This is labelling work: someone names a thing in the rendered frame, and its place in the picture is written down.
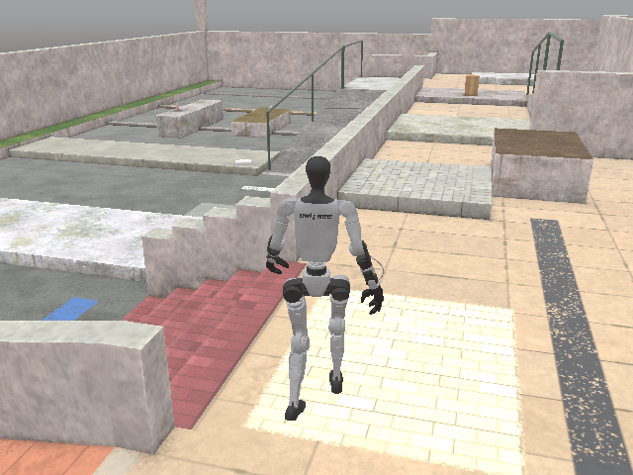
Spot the robot left upper arm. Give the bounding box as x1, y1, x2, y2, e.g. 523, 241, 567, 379
269, 198, 298, 250

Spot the robot left forearm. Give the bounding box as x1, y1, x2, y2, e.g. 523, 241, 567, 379
266, 235, 281, 263

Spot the robot right upper arm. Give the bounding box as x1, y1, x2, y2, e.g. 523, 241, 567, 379
337, 200, 365, 256

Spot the robot left foot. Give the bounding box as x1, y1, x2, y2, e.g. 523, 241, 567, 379
285, 400, 306, 421

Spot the robot right forearm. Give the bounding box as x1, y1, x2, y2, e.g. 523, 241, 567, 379
356, 240, 380, 290

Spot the robot left hand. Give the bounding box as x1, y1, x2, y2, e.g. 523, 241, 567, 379
266, 257, 289, 274

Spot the left robot shin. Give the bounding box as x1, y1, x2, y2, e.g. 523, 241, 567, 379
289, 335, 307, 409

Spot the robot right hand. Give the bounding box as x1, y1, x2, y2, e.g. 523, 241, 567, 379
361, 285, 384, 315

